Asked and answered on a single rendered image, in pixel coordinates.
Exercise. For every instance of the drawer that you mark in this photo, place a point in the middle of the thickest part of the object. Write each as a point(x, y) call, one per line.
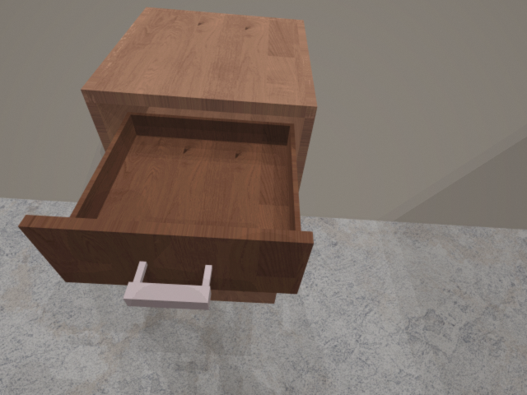
point(179, 193)

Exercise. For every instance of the cabinet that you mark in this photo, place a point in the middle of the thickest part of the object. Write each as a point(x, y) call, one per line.
point(209, 65)

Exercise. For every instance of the handle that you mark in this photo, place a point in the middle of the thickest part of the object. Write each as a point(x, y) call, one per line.
point(171, 296)

